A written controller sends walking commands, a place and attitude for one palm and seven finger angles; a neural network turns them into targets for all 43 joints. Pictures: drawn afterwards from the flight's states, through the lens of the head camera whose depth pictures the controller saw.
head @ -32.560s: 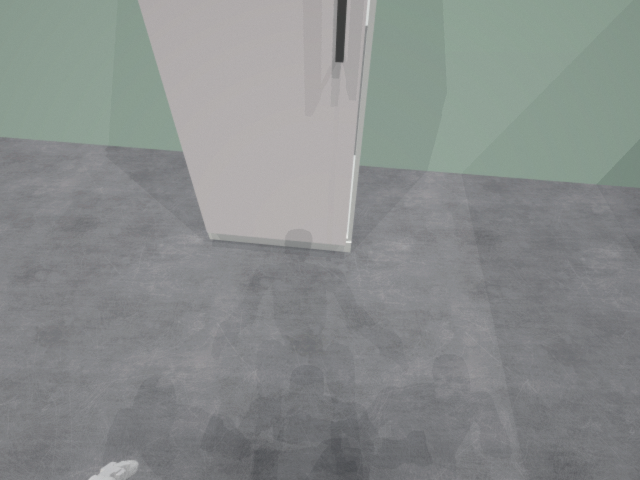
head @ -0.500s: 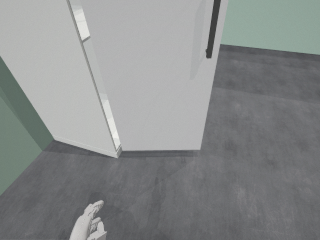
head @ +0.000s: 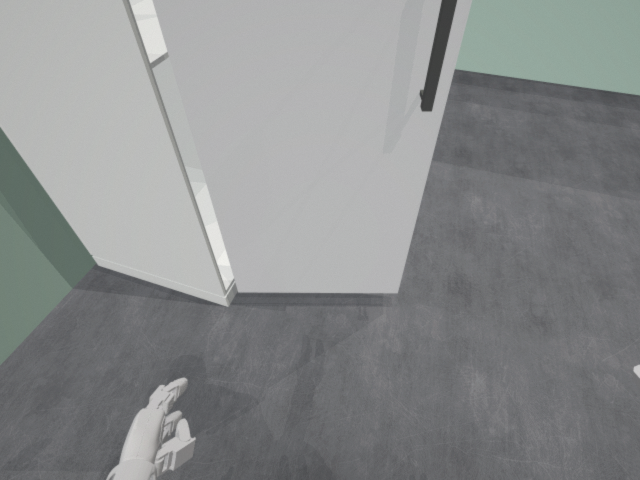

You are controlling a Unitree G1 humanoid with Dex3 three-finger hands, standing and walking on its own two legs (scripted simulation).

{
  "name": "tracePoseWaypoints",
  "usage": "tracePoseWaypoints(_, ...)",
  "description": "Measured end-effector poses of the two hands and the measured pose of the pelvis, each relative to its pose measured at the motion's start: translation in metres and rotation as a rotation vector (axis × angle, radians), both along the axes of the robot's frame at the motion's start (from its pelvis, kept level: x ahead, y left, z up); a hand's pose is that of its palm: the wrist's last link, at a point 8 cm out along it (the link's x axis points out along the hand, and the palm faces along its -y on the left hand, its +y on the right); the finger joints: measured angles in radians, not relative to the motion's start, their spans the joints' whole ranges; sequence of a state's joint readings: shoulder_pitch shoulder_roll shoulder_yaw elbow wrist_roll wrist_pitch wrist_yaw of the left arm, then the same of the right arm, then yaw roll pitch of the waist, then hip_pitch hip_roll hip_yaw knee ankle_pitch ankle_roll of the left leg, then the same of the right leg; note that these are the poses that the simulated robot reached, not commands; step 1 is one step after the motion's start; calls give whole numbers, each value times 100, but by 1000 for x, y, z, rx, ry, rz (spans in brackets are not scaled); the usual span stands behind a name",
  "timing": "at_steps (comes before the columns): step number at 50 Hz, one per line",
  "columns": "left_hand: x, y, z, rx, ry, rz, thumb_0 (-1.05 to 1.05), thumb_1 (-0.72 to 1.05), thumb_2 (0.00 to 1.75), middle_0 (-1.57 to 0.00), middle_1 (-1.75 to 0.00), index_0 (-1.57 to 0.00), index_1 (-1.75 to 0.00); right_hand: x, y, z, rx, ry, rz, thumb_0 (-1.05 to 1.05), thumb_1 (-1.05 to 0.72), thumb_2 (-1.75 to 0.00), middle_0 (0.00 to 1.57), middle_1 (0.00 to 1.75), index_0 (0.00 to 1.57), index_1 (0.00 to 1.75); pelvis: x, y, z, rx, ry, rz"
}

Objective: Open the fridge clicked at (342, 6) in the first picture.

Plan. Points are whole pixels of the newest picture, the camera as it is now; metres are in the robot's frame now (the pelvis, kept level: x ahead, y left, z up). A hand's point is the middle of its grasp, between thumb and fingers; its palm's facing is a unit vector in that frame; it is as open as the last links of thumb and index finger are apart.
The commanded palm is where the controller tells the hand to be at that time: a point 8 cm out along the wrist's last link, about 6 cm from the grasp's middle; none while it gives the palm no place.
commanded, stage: stop stepping back and stand still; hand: right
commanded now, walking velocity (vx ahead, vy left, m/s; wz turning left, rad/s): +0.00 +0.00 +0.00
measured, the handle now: (441, 22) +0.80 -0.17 +0.22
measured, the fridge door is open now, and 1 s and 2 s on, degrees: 71 71 71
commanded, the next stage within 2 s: let the arm hang, fingers relaxed in 0.08 s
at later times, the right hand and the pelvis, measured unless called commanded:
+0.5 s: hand out of the picture +0.04 -0.19 -0.18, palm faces +0.01 +0.99 -0.16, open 7.1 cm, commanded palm none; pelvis -0.02 -0.02 +0.00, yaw -1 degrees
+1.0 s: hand out of the picture -0.01 -0.22 -0.17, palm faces -0.03 +0.97 -0.23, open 7.4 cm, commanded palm none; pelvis -0.02 -0.03 +0.00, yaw +1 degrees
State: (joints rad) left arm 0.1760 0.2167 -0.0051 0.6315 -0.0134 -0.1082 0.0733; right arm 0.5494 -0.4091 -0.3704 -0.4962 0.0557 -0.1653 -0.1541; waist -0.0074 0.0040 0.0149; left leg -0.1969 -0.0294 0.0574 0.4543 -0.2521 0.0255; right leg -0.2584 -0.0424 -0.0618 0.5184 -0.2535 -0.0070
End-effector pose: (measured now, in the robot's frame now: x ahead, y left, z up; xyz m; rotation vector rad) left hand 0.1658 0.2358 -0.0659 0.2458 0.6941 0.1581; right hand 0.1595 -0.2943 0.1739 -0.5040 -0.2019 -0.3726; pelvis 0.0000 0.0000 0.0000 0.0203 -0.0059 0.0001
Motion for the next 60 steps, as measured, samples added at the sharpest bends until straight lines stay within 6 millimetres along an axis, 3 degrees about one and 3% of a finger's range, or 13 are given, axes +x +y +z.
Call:
tracePoseWaypoints(6,10,-9,3,-15,-24,-2,1,91,90,-20,-30,-21,-30,-3,-11,1,-10,13,-23,1,-88,-90,21,30,21,30,3,-5,1,2,4,3)
tracePoseWaypoints(10,10,-16,0,-26,-21,-33,1,91,90,-20,-30,-21,-30,-3,-21,-12,2,48,-46,1,-89,-90,21,30,21,30,1,-10,0,4,8,-5)
tracePoseWaypoints(12,10,-15,-12,-36,26,-84,1,91,90,-20,-30,-21,-30,5,-30,-54,41,212,-44,0,-89,-90,20,30,21,30,-3,-15,-3,6,16,-20)
tracePoseWaypoints(16,-7,-9,-35,-39,127,-78,1,91,90,-20,-30,-21,-30,-4,-28,-173,218,688,-81,0,-90,-90,20,30,20,30,-10,-23,-9,-2,22,-25)
tracePoseWaypoints(20,-46,-7,-46,-23,255,-38,1,91,90,-20,-30,-21,-30,-56,12,-268,384,1087,-68,1,-90,-90,20,29,20,30,-14,-24,-9,-13,12,-19)
tracePoseWaypoints(24,-98,-6,-50,3,434,2,1,91,90,-20,-30,-21,-30,-118,54,-317,536,1334,-67,0,-93,-89,20,29,20,30,-18,-21,-5,-12,2,-19)
tracePoseWaypoints(30,-162,-7,-55,7,646,67,1,91,90,-20,-30,-21,-30,-180,39,-327,556,1503,-165,-1,-99,-89,21,30,21,30,-23,-20,0,2,1,-27)
tracePoseWaypoints(34,-184,-14,-62,-24,701,100,1,91,90,-20,-30,-20,-30,-205,26,-319,534,1575,-223,0,-95,-89,20,30,21,30,-23,-25,2,3,-1,-21)
tracePoseWaypoints(37,-191,-23,-69,-56,712,111,1,91,90,-20,-30,-20,-30,-212,19,-312,512,1599,-253,0,-94,-89,20,30,20,30,-24,-28,3,-1,-1,-13)
tracePoseWaypoints(41,-191,-35,-75,-98,705,114,1,91,90,-20,-30,-20,-30,-208,14,-307,487,1594,-262,0,-92,-90,20,29,20,30,-23,-30,4,-7,-2,-3)
tracePoseWaypoints(46,-185,-45,-79,-131,684,112,1,91,90,-20,-30,-20,-30,-188,19,-308,481,1552,-233,0,-91,-90,20,29,20,30,-22,-31,4,-11,-5,5)
tracePoseWaypoints(54,-180,-43,-76,-124,669,134,1,92,90,-20,-30,-21,-30,-152,40,-314,503,1488,-150,0,-91,-90,20,29,20,30,-17,-31,4,-15,-5,13)
tracePoseWaypoints(60,-179,-40,-73,-116,669,147,1,92,90,-20,-30,-20,-30,-142,41,-315,503,1480,-141,1,-93,-90,20,29,20,30,-13,-28,5,-14,-7,16)
